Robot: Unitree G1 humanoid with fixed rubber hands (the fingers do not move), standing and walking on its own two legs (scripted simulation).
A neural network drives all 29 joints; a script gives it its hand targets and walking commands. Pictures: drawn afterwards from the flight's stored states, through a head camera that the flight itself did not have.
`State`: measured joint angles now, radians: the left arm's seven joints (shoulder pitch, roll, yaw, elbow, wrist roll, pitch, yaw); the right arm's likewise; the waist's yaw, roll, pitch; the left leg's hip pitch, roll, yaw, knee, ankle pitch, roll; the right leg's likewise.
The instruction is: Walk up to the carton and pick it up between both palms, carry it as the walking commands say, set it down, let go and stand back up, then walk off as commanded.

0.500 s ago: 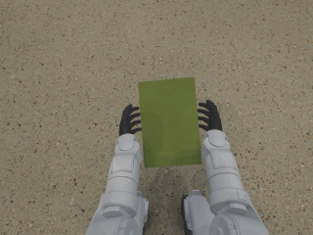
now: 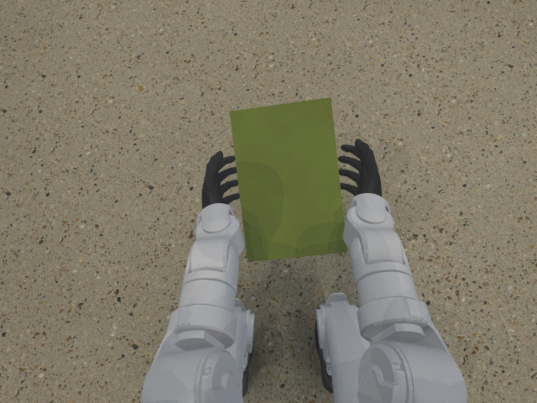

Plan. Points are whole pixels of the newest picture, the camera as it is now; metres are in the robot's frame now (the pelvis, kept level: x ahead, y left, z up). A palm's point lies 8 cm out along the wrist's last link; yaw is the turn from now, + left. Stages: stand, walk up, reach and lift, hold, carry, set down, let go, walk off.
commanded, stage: set down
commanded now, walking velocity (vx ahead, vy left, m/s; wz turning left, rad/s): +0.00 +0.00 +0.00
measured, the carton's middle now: (289, 182) +0.46 -0.02 -0.14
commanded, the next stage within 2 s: none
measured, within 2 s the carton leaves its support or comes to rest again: neither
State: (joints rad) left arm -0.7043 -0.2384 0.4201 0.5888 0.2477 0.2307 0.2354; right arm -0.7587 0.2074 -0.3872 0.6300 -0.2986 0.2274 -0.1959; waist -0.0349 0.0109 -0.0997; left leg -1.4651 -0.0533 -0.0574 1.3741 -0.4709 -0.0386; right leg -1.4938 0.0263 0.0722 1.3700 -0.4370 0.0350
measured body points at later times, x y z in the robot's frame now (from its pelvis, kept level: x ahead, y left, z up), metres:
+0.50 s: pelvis -0.02 +0.00 -0.07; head +0.24 -0.02 +0.30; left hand +0.46 +0.09 -0.15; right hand +0.45 -0.13 -0.15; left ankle +0.08 +0.13 -0.58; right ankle +0.09 -0.13 -0.58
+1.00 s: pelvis -0.05 +0.01 -0.13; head +0.31 -0.01 +0.13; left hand +0.49 +0.09 -0.27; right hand +0.49 -0.14 -0.27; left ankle +0.08 +0.13 -0.58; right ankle +0.09 -0.13 -0.58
